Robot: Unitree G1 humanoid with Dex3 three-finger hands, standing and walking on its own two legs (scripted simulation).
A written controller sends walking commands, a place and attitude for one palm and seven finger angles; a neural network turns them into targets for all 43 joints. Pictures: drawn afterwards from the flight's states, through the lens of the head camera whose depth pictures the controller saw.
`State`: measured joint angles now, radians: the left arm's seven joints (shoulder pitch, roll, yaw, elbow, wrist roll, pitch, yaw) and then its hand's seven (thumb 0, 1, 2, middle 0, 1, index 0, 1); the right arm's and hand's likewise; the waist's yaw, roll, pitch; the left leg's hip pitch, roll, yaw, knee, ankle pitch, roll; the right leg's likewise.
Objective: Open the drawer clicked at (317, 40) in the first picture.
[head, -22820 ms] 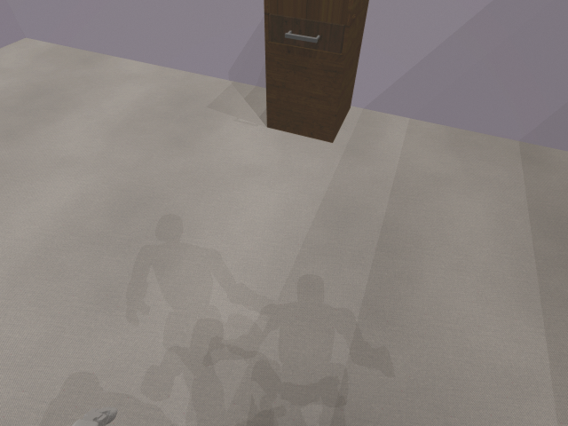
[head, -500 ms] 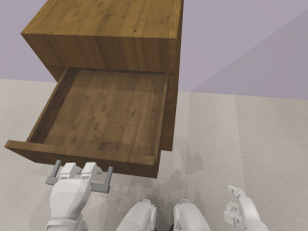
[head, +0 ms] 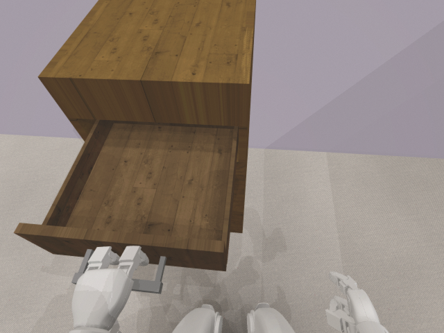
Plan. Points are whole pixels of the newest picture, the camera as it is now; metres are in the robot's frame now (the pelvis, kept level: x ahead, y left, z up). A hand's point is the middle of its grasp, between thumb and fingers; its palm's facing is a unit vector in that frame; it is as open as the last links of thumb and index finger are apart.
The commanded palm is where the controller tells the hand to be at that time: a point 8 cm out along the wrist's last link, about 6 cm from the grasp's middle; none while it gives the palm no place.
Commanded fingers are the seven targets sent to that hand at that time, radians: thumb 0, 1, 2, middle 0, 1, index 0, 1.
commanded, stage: lift the hand off the handle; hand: left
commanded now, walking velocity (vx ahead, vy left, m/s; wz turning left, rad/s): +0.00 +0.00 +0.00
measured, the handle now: (121, 271) +0.24 +0.22 -0.06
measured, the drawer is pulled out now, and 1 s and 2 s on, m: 0.29 0.29 0.29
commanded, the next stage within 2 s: draw the hand back to the body in 1.72 s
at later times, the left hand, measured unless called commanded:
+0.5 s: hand (112, 293) +0.19 +0.20 -0.01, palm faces -0.06 -0.15 -0.99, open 13.7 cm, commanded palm +0.18 +0.20 +0.05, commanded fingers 0.00 -0.50 0.30 -0.30 -1.20 -0.30 -1.20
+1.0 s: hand (107, 286) +0.20 +0.20 +0.03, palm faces -0.03 -0.14 -0.99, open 13.8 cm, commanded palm +0.18 +0.20 +0.08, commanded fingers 0.00 -0.50 0.30 -0.30 -1.20 -0.30 -1.20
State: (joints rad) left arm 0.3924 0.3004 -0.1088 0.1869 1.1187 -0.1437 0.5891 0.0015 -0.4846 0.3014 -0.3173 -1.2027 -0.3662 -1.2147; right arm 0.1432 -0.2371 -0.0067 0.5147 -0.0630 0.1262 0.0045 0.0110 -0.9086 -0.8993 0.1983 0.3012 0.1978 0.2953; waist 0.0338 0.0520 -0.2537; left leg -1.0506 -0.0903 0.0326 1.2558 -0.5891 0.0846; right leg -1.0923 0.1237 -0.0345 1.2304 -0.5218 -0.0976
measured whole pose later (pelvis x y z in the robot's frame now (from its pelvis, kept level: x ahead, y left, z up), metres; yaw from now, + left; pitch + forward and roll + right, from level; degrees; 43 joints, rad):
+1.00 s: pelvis +0.02 +0.00 +0.04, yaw -1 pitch +15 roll +0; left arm 0.50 0.30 -0.14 0.01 1.08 -0.07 0.53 0.00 -0.49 0.30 -0.32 -1.20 -0.32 -1.21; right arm 0.19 -0.25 -0.01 0.45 -0.03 0.15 0.05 0.01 -0.91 -0.90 0.20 0.30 0.20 0.30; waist 0.05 0.07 -0.22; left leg -0.77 -0.09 0.04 1.04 -0.53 0.08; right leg -0.82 0.13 0.00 1.03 -0.47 -0.10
